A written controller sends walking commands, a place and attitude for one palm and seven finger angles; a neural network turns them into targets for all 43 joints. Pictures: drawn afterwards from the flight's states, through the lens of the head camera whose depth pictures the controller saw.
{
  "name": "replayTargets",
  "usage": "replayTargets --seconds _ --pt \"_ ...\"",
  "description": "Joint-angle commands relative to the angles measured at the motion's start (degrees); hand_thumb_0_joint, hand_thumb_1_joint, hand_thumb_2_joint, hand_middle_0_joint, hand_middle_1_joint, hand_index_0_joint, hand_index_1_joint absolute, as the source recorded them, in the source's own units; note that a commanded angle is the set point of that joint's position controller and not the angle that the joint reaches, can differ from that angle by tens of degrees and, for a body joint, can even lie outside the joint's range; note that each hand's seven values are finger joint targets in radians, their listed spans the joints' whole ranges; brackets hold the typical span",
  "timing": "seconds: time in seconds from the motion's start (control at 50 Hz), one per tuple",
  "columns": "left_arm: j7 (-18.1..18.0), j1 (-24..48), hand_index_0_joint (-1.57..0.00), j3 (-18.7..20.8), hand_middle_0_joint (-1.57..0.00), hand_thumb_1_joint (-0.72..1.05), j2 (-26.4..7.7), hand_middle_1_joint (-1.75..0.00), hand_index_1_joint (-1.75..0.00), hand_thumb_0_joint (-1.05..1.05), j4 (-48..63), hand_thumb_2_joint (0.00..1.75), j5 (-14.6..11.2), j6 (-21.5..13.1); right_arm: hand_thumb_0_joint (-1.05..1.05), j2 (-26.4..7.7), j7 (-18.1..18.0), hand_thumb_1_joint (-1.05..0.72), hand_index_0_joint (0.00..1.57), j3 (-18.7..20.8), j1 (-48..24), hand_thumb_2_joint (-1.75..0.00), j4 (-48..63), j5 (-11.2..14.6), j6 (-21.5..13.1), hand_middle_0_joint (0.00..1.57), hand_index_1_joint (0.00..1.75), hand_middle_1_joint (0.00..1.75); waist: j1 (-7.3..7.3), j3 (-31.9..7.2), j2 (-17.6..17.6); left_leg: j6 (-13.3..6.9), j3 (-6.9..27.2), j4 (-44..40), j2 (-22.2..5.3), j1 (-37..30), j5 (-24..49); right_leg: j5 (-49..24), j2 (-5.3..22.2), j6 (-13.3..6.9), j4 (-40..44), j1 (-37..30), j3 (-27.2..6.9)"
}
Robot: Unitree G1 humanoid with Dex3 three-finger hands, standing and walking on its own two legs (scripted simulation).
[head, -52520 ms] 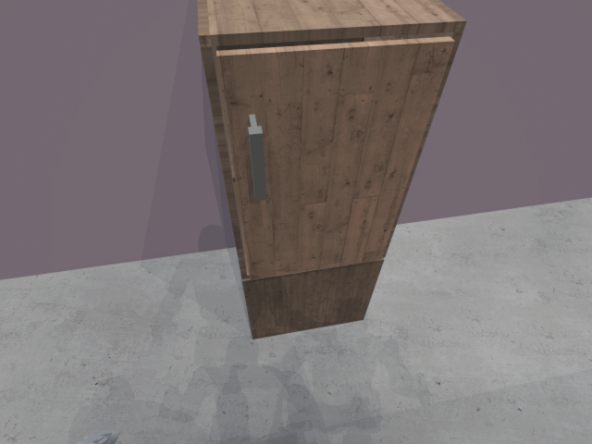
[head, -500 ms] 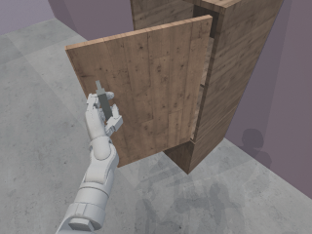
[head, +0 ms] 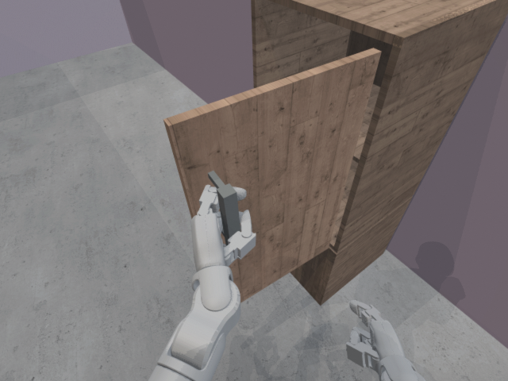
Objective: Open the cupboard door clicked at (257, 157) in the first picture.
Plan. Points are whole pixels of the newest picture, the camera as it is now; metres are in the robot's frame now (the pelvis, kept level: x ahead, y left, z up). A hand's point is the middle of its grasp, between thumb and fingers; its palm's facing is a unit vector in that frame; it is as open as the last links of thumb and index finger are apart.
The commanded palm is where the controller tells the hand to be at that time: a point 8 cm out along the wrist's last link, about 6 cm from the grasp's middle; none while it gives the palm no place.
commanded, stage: open thumb and fingers to let go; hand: left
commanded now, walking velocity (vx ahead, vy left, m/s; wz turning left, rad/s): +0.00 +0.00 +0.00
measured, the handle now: (224, 213) +0.35 +0.08 +0.09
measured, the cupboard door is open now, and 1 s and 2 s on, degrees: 86 88 88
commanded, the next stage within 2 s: slide the hand sideways off the handle in 0.72 s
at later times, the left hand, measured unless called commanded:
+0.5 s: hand (247, 233) +0.31 +0.04 +0.10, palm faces +0.29 -0.96 -0.04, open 13.6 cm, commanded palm +0.27 +0.08 +0.09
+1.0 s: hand (240, 253) +0.28 +0.05 +0.10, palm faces -0.15 -0.98 -0.12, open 16.0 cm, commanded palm +0.26 +0.08 +0.09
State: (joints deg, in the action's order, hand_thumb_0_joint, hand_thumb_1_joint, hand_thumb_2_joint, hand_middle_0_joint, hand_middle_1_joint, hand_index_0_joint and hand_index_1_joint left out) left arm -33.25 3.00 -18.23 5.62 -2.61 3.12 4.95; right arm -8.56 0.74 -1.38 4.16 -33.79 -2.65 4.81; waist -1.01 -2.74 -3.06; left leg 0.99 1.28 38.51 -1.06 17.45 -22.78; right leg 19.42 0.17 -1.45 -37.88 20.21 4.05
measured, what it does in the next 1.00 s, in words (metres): stands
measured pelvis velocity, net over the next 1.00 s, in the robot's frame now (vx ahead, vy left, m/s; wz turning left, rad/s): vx -0.03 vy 0.01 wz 0.01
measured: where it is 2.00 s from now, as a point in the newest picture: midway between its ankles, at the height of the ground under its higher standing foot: outside the picture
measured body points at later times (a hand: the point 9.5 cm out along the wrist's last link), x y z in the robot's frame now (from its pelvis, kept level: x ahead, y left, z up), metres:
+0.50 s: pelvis -0.02 +0.00 +0.00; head -0.02 -0.02 +0.45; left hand +0.29 +0.09 +0.10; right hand +0.13 -0.23 -0.11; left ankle -0.03 +0.13 -0.72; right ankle +0.00 -0.10 -0.72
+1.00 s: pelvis -0.03 +0.01 +0.00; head -0.03 -0.01 +0.45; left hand +0.28 +0.10 +0.10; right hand +0.14 -0.20 -0.11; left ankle -0.03 +0.13 -0.72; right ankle +0.00 -0.10 -0.72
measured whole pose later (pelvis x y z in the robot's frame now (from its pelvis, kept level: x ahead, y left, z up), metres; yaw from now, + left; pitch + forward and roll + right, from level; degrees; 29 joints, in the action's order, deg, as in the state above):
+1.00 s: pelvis -0.03 +0.01 +0.00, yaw +0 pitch +1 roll +0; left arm -6.1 8.9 -14.7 -2.5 -11.6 -0.7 -6.5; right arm -11.1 -2.0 -2.0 11.9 -34.4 -0.3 0.7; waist -1.2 -0.8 -2.7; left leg -0.1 1.0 39.6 0.6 19.6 -20.6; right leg 17.4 1.8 -0.7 -39.3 22.4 3.6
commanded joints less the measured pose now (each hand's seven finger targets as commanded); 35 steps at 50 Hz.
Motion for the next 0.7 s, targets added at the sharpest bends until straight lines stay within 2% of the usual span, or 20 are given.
replayTargets --seconds 0.0,0.06,0.12,0.14,0.18,0.22,0.26,0.28,0.32,0.34,0.38,0.4,0.42,0.48,0.52,0.58,0.6,0.64,0.68 --pt "-0.33 13.30 -0.37 0.22 -0.37 0.48 10.49 -1.30 -1.30 0.00 12.95 0.72 1.72 -3.96 0.00 -5.03 -0.18 -0.90 0.20 2.13 -2.52 -0.90 7.55 0.30 -1.43 0.20 0.30 0.30 0.79 -12.83 6.45 -0.64 -1.34 -2.87 1.18 -1.65 21.06 -22.91 0.54 -0.65 3.61 -6.95 -0.20" --pt "0.58 13.60 -0.35 -0.01 -0.35 0.27 9.95 -1.28 -1.28 0.00 12.37 0.63 1.82 -4.86 0.00 -5.30 -0.49 -0.90 0.20 2.30 -1.86 -0.90 7.60 0.41 -1.88 0.20 0.30 0.30 1.06 -12.64 7.60 -0.76 -1.05 -2.77 1.17 -1.06 19.98 -21.61 0.55 -0.57 4.00 -6.86 -0.52" --pt "1.29 13.44 -0.34 0.46 -0.34 0.06 9.13 -1.26 -1.26 0.00 13.18 0.54 1.73 -5.80 0.00 -5.39 -0.79 -0.90 0.20 2.48 -1.47 -0.90 8.00 0.37 -2.45 0.20 0.30 0.30 0.75 -14.16 7.71 -0.87 -1.14 -2.75 1.27 -0.87 19.55 -20.98 0.61 -0.53 3.86 -7.31 -0.66" --pt "1.24 14.52 -0.33 0.07 -0.33 -0.01 9.32 -1.25 -1.25 0.00 13.43 0.51 1.88 -6.02 0.00 -5.46 -0.87 -0.90 0.20 2.47 -1.27 -0.90 7.94 0.29 -2.82 0.20 0.30 0.30 1.10 -14.28 7.99 -1.04 -1.28 -2.50 1.33 -0.94 19.45 -21.20 0.74 -0.36 4.08 -7.10 -0.90" --pt "1.23 13.14 -0.32 1.02 -0.32 -0.15 8.32 -1.24 -1.24 0.00 13.60 0.45 1.61 -6.43 0.00 -5.47 -1.09 -0.90 0.20 2.51 -1.08 -0.90 7.96 0.25 -3.48 0.20 0.30 0.30 0.56 -14.49 8.07 -1.00 -1.26 -2.62 1.32 -0.69 19.13 -20.81 0.71 -0.38 4.27 -7.45 -1.04" --pt "1.16 14.67 -0.32 1.06 -0.32 -0.29 8.39 -1.22 -1.22 0.00 12.99 0.39 1.45 -6.76 0.00 -5.54 -1.25 -0.90 0.20 2.33 -1.33 -0.90 7.71 0.27 -3.92 0.20 0.30 0.30 0.80 -13.13 8.29 -1.09 -1.33 -2.78 1.52 -0.08 17.36 -18.18 0.86 -0.25 5.10 -6.63 -1.23" --pt "0.63 16.10 -0.30 2.91 -0.30 -0.43 6.25 -1.21 -1.21 0.00 12.26 0.33 1.71 -7.36 0.00 -5.70 -1.68 -0.90 0.20 2.41 -1.66 -0.90 7.14 0.26 -4.37 0.20 0.30 0.30 0.51 -12.48 8.37 -1.05 -1.34 -3.06 1.62 0.17 15.48 -14.43 1.00 -0.30 6.42 -6.33 -1.76" --pt "0.49 16.16 -0.30 2.59 -0.30 -0.50 7.12 -1.20 -1.20 0.00 11.03 0.30 1.56 -7.52 0.00 -5.60 -1.75 -0.90 0.20 2.34 -1.61 -0.90 7.01 0.08 -4.65 0.20 0.30 0.30 0.49 -12.13 8.76 -1.19 -1.45 -3.11 1.78 0.28 14.63 -13.10 1.08 -0.16 6.80 -5.79 -1.93" --pt "0.23 17.93 -0.30 3.24 -0.30 -0.50 6.72 -1.20 -1.20 0.00 9.49 0.30 1.65 -8.04 0.00 -5.67 -1.92 -0.90 0.20 2.30 -1.76 -0.90 6.53 0.04 -5.05 0.20 0.30 0.30 0.61 -11.29 9.22 -1.25 -1.54 -3.35 1.99 0.55 12.80 -9.54 1.23 -0.10 8.09 -5.14 -2.41" --pt "-0.01 19.54 -0.29 3.24 -0.29 -0.50 6.62 -1.15 -1.15 0.00 9.97 0.30 1.94 -8.50 0.00 -5.75 -1.96 -0.90 0.20 2.41 -1.61 -0.90 6.33 -0.05 -5.35 0.20 0.30 0.30 0.74 -12.03 8.21 -1.29 -1.61 -3.32 2.00 0.20 12.97 -9.33 1.23 -0.21 7.95 -5.05 -2.48" --pt "-0.35 18.71 -0.27 3.31 -0.27 -0.50 7.07 -1.05 -1.05 0.00 7.04 0.30 2.16 -8.70 0.00 -5.73 -1.95 -0.90 0.20 2.47 -1.42 -0.90 5.90 -0.12 -5.56 0.20 0.30 0.30 0.67 -11.07 9.30 -1.24 -1.49 -3.69 1.91 0.50 12.26 -7.94 1.17 -0.22 8.33 -4.53 -2.17" --pt "-0.43 20.64 -0.27 3.19 -0.27 -0.50 7.24 -1.00 -1.00 0.00 7.16 0.30 2.16 -8.93 0.00 -5.78 -1.96 -0.90 0.20 2.45 -1.62 -0.90 5.82 -0.09 -5.68 0.20 0.30 0.30 0.87 -11.07 7.86 -1.25 -1.66 -3.78 2.03 0.39 11.62 -6.97 1.23 -0.19 8.58 -4.09 -2.42" --pt "-0.61 21.96 -0.26 3.31 -0.26 -0.50 7.06 -0.95 -0.95 0.00 5.96 0.30 2.36 -9.03 0.00 -5.78 -1.99 -0.90 0.20 2.50 -1.59 -0.90 5.43 -0.14 -5.77 0.20 0.30 0.30 1.14 -10.72 8.03 -1.24 -1.67 -3.81 2.00 0.39 10.84 -5.65 1.17 -0.21 8.82 -3.55 -2.31" --pt "-1.09 21.19 -0.23 4.00 -0.23 -0.50 7.17 -0.80 -0.80 0.00 4.26 0.30 2.23 -9.17 0.00 -5.77 -1.79 -0.90 0.20 2.60 -1.40 -0.90 5.46 -0.21 -5.86 0.20 0.30 0.30 0.54 -11.29 7.92 -1.20 -1.75 -4.40 1.95 0.31 11.44 -6.44 0.94 -0.37 8.67 -4.27 -2.06" --pt "-0.95 22.40 -0.22 3.82 -0.22 -0.50 7.29 -0.70 -0.70 0.00 4.76 0.30 2.30 -9.53 0.00 -5.70 -1.77 -0.90 0.20 2.72 -1.18 -0.90 5.53 -0.24 -5.82 0.20 0.30 0.30 0.70 -12.34 8.26 -1.23 -1.81 -4.30 1.91 0.09 12.12 -7.60 0.85 -0.38 8.32 -4.82 -2.04" --pt "-1.01 22.82 -0.19 2.63 -0.19 -0.50 8.85 -0.55 -0.55 0.00 3.23 0.30 2.38 -9.64 0.00 -5.66 -1.51 -0.90 0.20 2.54 -1.16 -0.90 5.53 -0.18 -5.76 0.20 0.30 0.30 1.04 -11.07 7.34 -1.19 -1.71 -4.62 1.67 0.01 11.87 -7.47 0.64 -0.39 8.01 -3.72 -1.50" --pt "-1.15 23.45 -0.18 3.64 -0.18 -0.50 7.58 -0.50 -0.50 0.00 2.96 0.30 2.46 -9.71 0.00 -5.85 -1.54 -0.90 0.20 2.65 -0.98 -0.90 5.35 -0.05 -5.53 0.20 0.30 0.30 1.02 -11.00 8.44 -1.10 -1.45 -4.89 1.58 0.18 11.68 -6.95 0.64 -0.48 8.08 -3.90 -1.48" --pt "-1.28 23.07 -0.17 3.36 -0.17 -0.50 8.14 -0.40 -0.40 0.00 3.87 0.30 2.43 -9.60 0.00 -5.68 -1.37 -0.90 0.20 2.65 -1.16 -0.90 5.79 -0.23 -5.51 0.20 0.30 0.30 0.64 -12.18 7.29 -1.14 -1.72 -4.71 1.65 -0.16 12.37 -7.88 0.51 -0.56 7.74 -4.37 -1.45" --pt "-1.34 23.24 -0.15 2.93 -0.15 -0.50 8.87 -0.30 -0.30 0.00 2.49 0.30 2.50 -9.30 0.00 -5.60 -1.21 -0.90 0.20 2.45 -1.49 -0.90 5.46 0.07 -5.28 0.20 0.30 0.30 0.99 -9.91 7.54 -1.00 -1.37 -5.05 1.41 0.27 11.70 -6.71 0.48 -0.60 7.84 -3.25 -1.06"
